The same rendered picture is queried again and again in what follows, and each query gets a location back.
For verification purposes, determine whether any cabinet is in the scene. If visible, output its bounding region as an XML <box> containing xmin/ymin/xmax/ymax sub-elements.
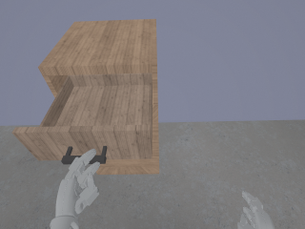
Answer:
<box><xmin>38</xmin><ymin>18</ymin><xmax>160</xmax><ymax>175</ymax></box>

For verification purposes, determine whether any handle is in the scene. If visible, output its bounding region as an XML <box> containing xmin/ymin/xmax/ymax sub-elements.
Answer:
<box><xmin>61</xmin><ymin>146</ymin><xmax>108</xmax><ymax>165</ymax></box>

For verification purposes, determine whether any drawer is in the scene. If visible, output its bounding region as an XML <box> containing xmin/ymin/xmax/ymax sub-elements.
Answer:
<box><xmin>12</xmin><ymin>73</ymin><xmax>153</xmax><ymax>161</ymax></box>

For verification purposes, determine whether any robot left hand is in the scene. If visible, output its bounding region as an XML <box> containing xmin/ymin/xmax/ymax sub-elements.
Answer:
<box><xmin>55</xmin><ymin>148</ymin><xmax>100</xmax><ymax>219</ymax></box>

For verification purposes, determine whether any left robot forearm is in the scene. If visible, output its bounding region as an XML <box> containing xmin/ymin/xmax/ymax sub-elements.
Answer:
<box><xmin>50</xmin><ymin>215</ymin><xmax>80</xmax><ymax>229</ymax></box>

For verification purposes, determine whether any robot right hand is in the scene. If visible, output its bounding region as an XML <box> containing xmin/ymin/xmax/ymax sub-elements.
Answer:
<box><xmin>237</xmin><ymin>191</ymin><xmax>275</xmax><ymax>229</ymax></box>

